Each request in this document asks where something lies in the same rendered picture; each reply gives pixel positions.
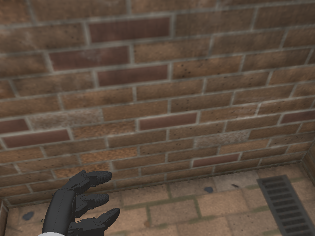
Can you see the left robot hand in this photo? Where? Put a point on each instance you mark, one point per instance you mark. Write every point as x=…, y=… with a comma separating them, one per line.
x=65, y=207

